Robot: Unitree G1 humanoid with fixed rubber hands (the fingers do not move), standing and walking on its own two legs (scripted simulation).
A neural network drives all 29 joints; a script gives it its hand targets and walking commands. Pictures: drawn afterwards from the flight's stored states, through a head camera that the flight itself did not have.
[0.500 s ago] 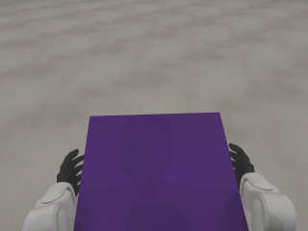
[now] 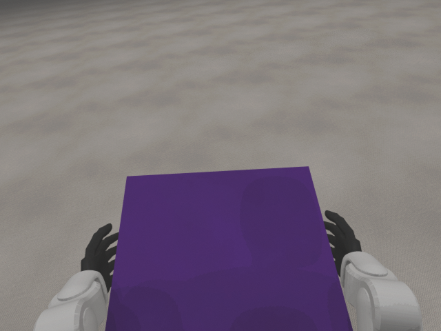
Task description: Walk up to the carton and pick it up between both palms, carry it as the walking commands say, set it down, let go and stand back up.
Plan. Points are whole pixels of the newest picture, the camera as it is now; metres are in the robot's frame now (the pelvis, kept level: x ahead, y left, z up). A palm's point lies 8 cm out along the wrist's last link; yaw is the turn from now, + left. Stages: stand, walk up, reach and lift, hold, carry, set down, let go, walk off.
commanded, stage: carry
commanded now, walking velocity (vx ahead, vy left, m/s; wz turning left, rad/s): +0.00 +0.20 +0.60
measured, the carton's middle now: (223, 271) +0.26 +0.00 +0.01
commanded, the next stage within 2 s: none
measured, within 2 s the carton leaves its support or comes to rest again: neither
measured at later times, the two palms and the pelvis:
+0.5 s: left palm out of the picture +0.12 +0.41 +0.08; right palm (192, 272) +0.24 +0.05 +0.06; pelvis -0.04 +0.17 -0.02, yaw +18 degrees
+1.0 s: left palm out of the picture -0.07 +0.59 +0.03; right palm out of the picture +0.16 +0.29 +0.04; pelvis -0.13 +0.30 -0.02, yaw +35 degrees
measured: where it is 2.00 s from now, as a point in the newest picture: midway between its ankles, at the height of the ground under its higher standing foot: outside the picture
